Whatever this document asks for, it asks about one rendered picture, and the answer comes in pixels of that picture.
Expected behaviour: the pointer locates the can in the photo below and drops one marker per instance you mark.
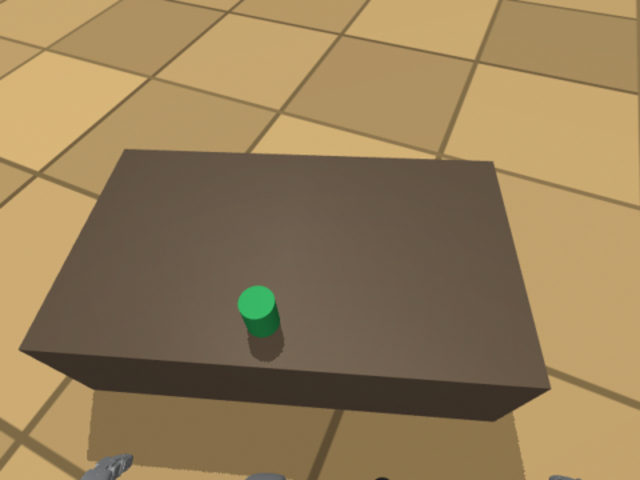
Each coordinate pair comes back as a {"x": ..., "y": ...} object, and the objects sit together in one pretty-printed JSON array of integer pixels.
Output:
[{"x": 259, "y": 311}]

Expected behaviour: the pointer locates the left robot hand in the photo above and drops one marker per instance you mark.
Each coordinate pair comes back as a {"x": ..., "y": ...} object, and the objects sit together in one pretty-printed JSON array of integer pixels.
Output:
[{"x": 109, "y": 468}]

